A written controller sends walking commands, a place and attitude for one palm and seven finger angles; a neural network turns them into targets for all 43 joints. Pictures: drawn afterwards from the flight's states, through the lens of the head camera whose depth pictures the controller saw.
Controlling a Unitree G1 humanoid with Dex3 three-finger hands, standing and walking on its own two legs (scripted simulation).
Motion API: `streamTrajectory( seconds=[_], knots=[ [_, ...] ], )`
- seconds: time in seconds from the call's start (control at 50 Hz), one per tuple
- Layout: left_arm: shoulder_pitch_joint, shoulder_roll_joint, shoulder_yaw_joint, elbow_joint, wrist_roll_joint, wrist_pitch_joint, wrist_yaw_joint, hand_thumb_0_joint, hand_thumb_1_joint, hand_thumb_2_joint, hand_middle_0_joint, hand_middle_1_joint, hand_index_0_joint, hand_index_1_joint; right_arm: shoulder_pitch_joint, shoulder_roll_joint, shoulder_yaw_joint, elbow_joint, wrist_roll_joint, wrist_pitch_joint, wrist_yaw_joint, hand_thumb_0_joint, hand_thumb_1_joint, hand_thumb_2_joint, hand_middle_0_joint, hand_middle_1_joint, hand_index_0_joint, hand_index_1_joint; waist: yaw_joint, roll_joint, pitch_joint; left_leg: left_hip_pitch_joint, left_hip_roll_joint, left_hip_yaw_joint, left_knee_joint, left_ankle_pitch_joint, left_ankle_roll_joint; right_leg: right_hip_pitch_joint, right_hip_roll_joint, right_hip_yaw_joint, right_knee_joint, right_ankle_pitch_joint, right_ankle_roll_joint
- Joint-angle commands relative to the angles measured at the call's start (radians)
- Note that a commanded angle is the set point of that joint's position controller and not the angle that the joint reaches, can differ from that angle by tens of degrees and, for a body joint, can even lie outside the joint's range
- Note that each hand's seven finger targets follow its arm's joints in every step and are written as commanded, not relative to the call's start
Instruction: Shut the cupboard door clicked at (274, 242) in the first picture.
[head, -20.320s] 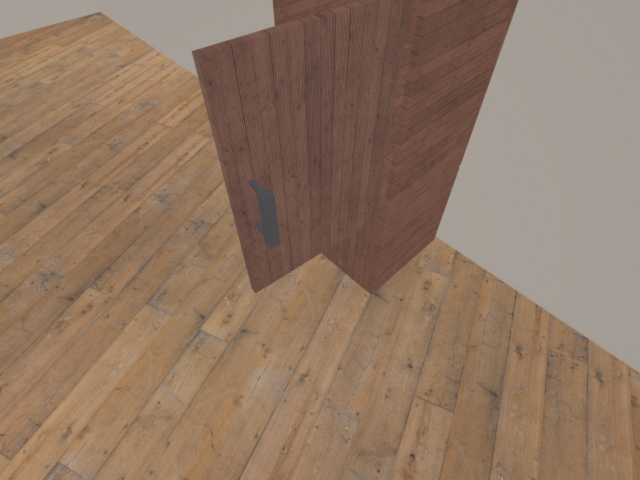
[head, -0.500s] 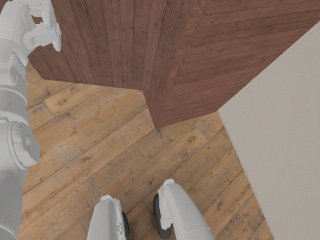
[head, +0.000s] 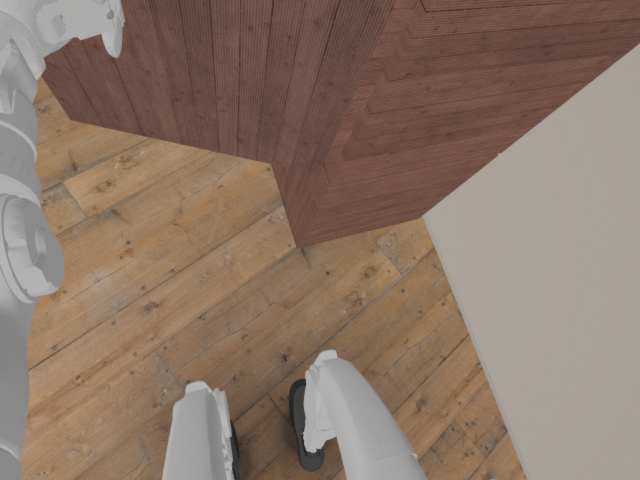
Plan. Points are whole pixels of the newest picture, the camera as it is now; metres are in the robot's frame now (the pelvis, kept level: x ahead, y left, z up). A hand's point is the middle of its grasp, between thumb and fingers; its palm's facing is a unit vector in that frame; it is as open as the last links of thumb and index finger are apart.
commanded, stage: pull the fist back off the door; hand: left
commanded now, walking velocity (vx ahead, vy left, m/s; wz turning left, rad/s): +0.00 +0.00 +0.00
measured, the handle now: out of the picture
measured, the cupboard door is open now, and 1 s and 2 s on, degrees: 65 59 59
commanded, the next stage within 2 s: draw the hand back to the body in 0.92 s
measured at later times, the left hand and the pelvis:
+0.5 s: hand (138, 6) +0.60 +0.11 +0.09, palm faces +0.06 -1.00 -0.02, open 3.1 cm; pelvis +0.01 +0.00 +0.02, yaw -1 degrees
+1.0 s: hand (155, 80) +0.52 +0.09 +0.09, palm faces +0.05 -1.00 -0.05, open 3.1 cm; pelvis +0.02 -0.01 +0.04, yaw +3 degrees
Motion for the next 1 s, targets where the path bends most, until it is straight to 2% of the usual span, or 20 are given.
streamTrajectory(
  seconds=[0.0,0.02,0.04,0.06,0.08,0.1,0.16,0.22,0.26,0.36,0.5,0.54,0.58,0.66,0.72,0.78,0.82,0.88,0.92,0.98],
  knots=[
    [-0.637,0.04,-0.012,-0.256,-0.012,-0.056,-0.01,0.0,0.9,0.9,-1.3,-1.5,-1.3,-1.5,0.261,-0.209,-0.068,0.019,0.001,-0.018,-0.019,0.0,-0.9,-0.9,0.2,0.3,0.2,0.3,-0.11,0.335,-0.628,0.628,-0.002,-0.108,-0.116,0.508,-0.002,0.112,0.054,0.067,-0.118,0.238,-0.013],
    [-0.638,0.034,-0.015,-0.244,-0.011,-0.049,-0.012,0.0,0.9,0.9,-1.3,-1.5,-1.3,-1.5,0.264,-0.207,-0.067,0.02,0.003,-0.021,-0.019,0.0,-0.9,-0.9,0.2,0.3,0.2,0.3,-0.115,0.322,-0.626,0.618,-0.003,-0.107,-0.115,0.5,0.0,0.117,0.055,0.067,-0.119,0.237,-0.011],
    [-0.638,0.093,0.204,-0.242,-0.077,-0.032,0.19,0.0,0.9,0.9,-1.3,-1.5,-1.3,-1.5,0.338,-0.191,-0.045,-0.031,-0.024,-0.02,-0.006,0.0,-0.9,-0.9,0.2,0.3,0.2,0.3,-0.077,0.331,-0.604,0.542,0.013,-0.118,-0.144,0.454,-0.008,0.141,0.044,0.076,-0.131,0.227,-0.007],
    [-0.583,0.09,0.19,-0.209,-0.044,-0.034,0.289,0.0,0.9,0.9,-1.3,-1.5,-1.3,-1.5,0.338,-0.186,-0.038,-0.032,-0.03,-0.018,0.012,0.0,-0.9,-0.9,0.2,0.3,0.2,0.3,-0.065,0.328,-0.605,0.537,0.017,-0.132,-0.164,0.439,-0.017,0.146,0.044,0.074,-0.122,0.207,-0.004],
    [-0.595,0.028,0.191,-0.211,-0.037,-0.035,0.373,0.0,0.9,0.9,-1.3,-1.5,-1.3,-1.5,0.343,-0.184,-0.046,-0.036,-0.043,-0.01,0.031,0.0,-0.9,-0.9,0.2,0.3,0.2,0.3,-0.083,0.28,-0.59,0.529,0.022,-0.143,-0.167,0.43,-0.019,0.129,0.039,0.07,-0.121,0.204,0.004],
    [-0.597,-0.009,0.189,-0.227,-0.02,-0.05,0.451,0.0,0.9,0.9,-1.3,-1.5,-1.3,-1.5,0.349,-0.176,-0.051,-0.042,-0.056,-0.004,0.049,0.0,-0.9,-0.9,0.2,0.3,0.2,0.3,-0.079,0.273,-0.584,0.515,0.017,-0.136,-0.171,0.424,-0.021,0.15,0.036,0.073,-0.129,0.203,0.008],
    [-0.588,0.012,0.163,-0.279,0.128,-0.148,0.62,0.0,0.9,0.9,-1.3,-1.5,-1.3,-1.5,0.37,-0.175,-0.065,-0.049,-0.087,0.016,0.103,0.0,-0.9,-0.9,0.2,0.3,0.2,0.3,-0.066,0.311,-0.667,0.563,0.015,-0.138,-0.158,0.482,-0.033,0.156,0.029,0.073,-0.108,0.217,0.009],
    [-0.531,0.021,0.121,-0.246,0.192,-0.18,0.607,0.0,0.9,0.9,-1.3,-1.5,-1.3,-1.5,0.376,-0.181,-0.076,-0.052,-0.077,0.056,0.131,0.0,-0.9,-0.9,0.2,0.3,0.2,0.3,-0.066,0.294,-0.679,0.572,0.01,-0.126,-0.182,0.482,-0.034,0.225,0.033,0.078,-0.135,0.235,0.007],
    [-0.521,0.043,0.142,-0.242,0.164,-0.175,0.56,0.0,0.9,0.9,-1.3,-1.5,-1.3,-1.5,0.38,-0.183,-0.075,-0.055,-0.066,0.071,0.128,0.0,-0.9,-0.9,0.2,0.3,0.2,0.3,-0.062,0.268,-0.682,0.54,0.002,-0.11,-0.197,0.448,-0.022,0.29,0.035,0.088,-0.156,0.244,0.008],
    [-0.382,0.048,0.205,-0.289,0.072,-0.181,0.501,0.0,0.9,0.9,-1.3,-1.5,-1.3,-1.5,0.367,-0.168,-0.071,-0.082,-0.046,0.084,0.113,0.0,-0.9,-0.9,0.2,0.3,0.2,0.3,-0.008,0.216,-0.687,0.507,-0.006,-0.077,-0.242,0.435,-0.015,0.432,0.038,0.105,-0.192,0.293,0.012],
    [-0.182,-0.069,0.171,-0.282,0.053,-0.256,0.523,0.0,0.9,0.9,-1.3,-1.5,-1.3,-1.5,0.347,-0.153,-0.091,-0.078,-0.04,0.097,0.116,0.0,-0.9,-0.9,0.2,0.3,0.2,0.3,0.023,0.117,-0.556,0.472,-0.017,-0.035,-0.276,0.424,-0.013,0.485,0.033,0.117,-0.227,0.33,0.016],
    [-0.137,-0.085,0.169,-0.304,0.045,-0.276,0.524,0.0,0.9,0.9,-1.3,-1.5,-1.3,-1.5,0.341,-0.15,-0.098,-0.081,-0.039,0.101,0.114,0.0,-0.9,-0.9,0.2,0.3,0.2,0.3,0.04,0.099,-0.563,0.472,-0.023,-0.024,-0.284,0.43,-0.013,0.532,0.032,0.125,-0.231,0.358,0.015],
    [-0.105,-0.118,0.155,-0.367,0.036,-0.308,0.523,0.0,0.9,0.9,-1.3,-1.5,-1.3,-1.5,0.326,-0.144,-0.107,-0.088,-0.037,0.104,0.115,0.0,-0.9,-0.9,0.2,0.3,0.2,0.3,0.065,0.148,-0.611,0.554,-0.026,-0.024,-0.29,0.503,-0.022,0.537,0.028,0.12,-0.221,0.411,0.012],
    [-0.018,-0.242,0.076,-0.41,0.019,-0.337,0.525,0.0,0.9,0.9,-1.3,-1.5,-1.3,-1.5,0.301,-0.136,-0.123,-0.089,-0.03,0.118,0.114,0.0,-0.9,-0.9,0.2,0.3,0.2,0.3,0.069,0.119,-0.587,0.629,-0.024,-0.024,-0.299,0.578,-0.027,0.528,0.025,0.113,-0.229,0.46,0.015],
    [-0.005,-0.241,0.085,-0.423,0.011,-0.355,0.539,0.0,0.9,0.9,-1.3,-1.5,-1.3,-1.5,0.271,-0.136,-0.129,-0.089,-0.025,0.129,0.106,0.0,-0.9,-0.9,0.2,0.3,0.2,0.3,0.074,0.069,-0.558,0.594,-0.031,-0.012,-0.309,0.52,-0.025,0.564,0.021,0.121,-0.238,0.445,0.02],
    [0.004,-0.262,0.062,-0.477,0.014,-0.392,0.551,0.0,0.9,0.9,-1.3,-1.5,-1.3,-1.5,0.236,-0.129,-0.131,-0.09,-0.023,0.127,0.099,0.0,-0.9,-0.9,0.2,0.3,0.2,0.3,0.091,0.105,-0.583,0.631,-0.035,-0.011,-0.311,0.54,-0.029,0.569,0.014,0.125,-0.228,0.462,0.017],
    [0.059,-0.293,0.049,-0.478,0.011,-0.409,0.554,0.0,0.9,0.9,-1.3,-1.5,-1.3,-1.5,0.214,-0.123,-0.135,-0.093,-0.022,0.128,0.099,0.0,-0.9,-0.9,0.2,0.3,0.2,0.3,0.103,0.065,-0.581,0.632,-0.037,-0.007,-0.312,0.539,-0.03,0.587,0.014,0.125,-0.23,0.465,0.018],
    [0.002,-0.348,-0.014,-0.445,0.024,-0.416,0.559,0.0,0.9,0.9,-1.3,-1.5,-1.3,-1.5,0.186,-0.121,-0.134,-0.079,-0.02,0.13,0.093,0.0,-0.9,-0.9,0.2,0.3,0.2,0.3,0.07,0.067,-0.52,0.623,-0.036,-0.013,-0.309,0.497,-0.029,0.526,0.011,0.123,-0.232,0.423,0.022],
    [-0.019,-0.323,0.002,-0.389,0.03,-0.408,0.569,0.0,0.9,0.9,-1.3,-1.5,-1.3,-1.5,0.175,-0.129,-0.132,-0.073,-0.02,0.134,0.086,0.0,-0.9,-0.9,0.2,0.3,0.2,0.3,0.059,0.019,-0.48,0.571,-0.041,-0.015,-0.313,0.429,-0.025,0.526,0.009,0.125,-0.238,0.377,0.023],
    [-0.06,-0.306,0.02,-0.349,0.025,-0.401,0.577,0.0,0.9,0.9,-1.3,-1.5,-1.3,-1.5,0.157,-0.13,-0.124,-0.072,-0.021,0.128,0.078,0.0,-0.9,-0.9,0.2,0.3,0.2,0.3,0.052,0.022,-0.5,0.544,-0.048,-0.018,-0.304,0.389,-0.021,0.516,0.006,0.129,-0.232,0.35,0.022]
  ],
)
